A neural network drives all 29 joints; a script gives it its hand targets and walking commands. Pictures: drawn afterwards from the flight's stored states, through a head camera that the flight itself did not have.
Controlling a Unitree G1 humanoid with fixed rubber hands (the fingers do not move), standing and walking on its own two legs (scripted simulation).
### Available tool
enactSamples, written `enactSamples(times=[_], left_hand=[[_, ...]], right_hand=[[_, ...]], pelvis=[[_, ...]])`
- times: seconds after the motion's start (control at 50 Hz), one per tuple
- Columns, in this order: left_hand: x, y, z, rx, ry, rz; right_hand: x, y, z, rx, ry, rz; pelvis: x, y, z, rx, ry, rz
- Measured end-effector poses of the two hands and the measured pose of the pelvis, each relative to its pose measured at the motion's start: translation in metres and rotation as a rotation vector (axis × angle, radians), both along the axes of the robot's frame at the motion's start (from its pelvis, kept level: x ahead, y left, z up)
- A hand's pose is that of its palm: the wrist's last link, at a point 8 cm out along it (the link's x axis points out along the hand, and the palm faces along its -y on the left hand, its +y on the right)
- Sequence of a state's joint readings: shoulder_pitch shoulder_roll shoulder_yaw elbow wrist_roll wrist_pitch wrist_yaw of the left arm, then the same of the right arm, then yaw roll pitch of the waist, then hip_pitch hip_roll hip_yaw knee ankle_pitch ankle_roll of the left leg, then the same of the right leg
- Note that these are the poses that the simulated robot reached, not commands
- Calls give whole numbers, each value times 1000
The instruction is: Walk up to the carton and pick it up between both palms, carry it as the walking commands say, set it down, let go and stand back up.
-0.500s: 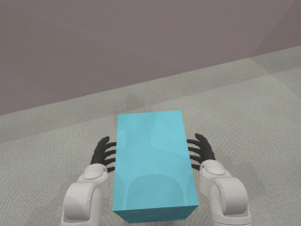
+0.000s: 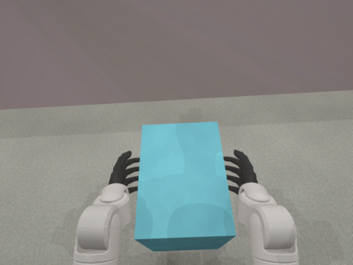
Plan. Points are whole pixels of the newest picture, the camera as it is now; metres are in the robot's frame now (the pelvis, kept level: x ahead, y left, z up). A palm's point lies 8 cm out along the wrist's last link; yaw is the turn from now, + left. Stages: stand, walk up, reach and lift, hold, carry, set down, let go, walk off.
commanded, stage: carry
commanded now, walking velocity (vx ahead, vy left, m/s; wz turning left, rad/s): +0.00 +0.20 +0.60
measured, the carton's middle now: (182, 191) +0.30 +0.00 +0.01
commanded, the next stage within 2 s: none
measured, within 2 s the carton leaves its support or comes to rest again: neither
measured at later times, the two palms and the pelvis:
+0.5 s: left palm out of the picture +0.16 +0.35 +0.08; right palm (123, 195) +0.26 +0.11 +0.09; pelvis -0.04 +0.14 +0.01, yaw +18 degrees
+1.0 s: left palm out of the picture +0.02 +0.51 +0.09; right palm (2, 245) +0.17 +0.30 +0.10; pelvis -0.13 +0.25 +0.00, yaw +35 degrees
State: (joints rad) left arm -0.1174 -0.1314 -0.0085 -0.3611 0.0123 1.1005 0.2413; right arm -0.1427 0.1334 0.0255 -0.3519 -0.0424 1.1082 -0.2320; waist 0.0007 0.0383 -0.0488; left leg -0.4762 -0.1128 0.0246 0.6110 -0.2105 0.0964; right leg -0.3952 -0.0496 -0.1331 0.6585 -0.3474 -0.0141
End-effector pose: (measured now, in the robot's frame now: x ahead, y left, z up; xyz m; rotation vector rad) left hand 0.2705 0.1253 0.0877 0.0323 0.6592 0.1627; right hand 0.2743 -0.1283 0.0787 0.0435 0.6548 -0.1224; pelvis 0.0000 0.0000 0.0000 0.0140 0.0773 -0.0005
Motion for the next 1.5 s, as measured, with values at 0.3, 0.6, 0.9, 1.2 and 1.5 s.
enactSamples(times=[0.3, 0.6, 0.9, 1.2, 1.5], left_hand=[[-43, 134, 16, 6, -31, 161], [-125, 241, 0, -18, 11, 376], [-205, 328, 20, 13, -9, 500], [-336, 415, 0, -37, 21, 755], [-426, 445, 20, 11, 22, 858]], right_hand=[[4, 139, 26, 3, -40, 156], [-32, 261, 5, -27, 0, 378], [-78, 365, 31, -1, -31, 500], [-164, 487, 10, -50, -4, 758], [-233, 540, 29, -7, -13, 859]], pelvis=[[-16, 92, 8, 29, -14, 200], [-56, 152, 3, -4, -5, 362], [-105, 218, 14, 43, -9, 551], [-171, 268, 7, -8, -17, 727], [-231, 291, 18, 53, -20, 904]])
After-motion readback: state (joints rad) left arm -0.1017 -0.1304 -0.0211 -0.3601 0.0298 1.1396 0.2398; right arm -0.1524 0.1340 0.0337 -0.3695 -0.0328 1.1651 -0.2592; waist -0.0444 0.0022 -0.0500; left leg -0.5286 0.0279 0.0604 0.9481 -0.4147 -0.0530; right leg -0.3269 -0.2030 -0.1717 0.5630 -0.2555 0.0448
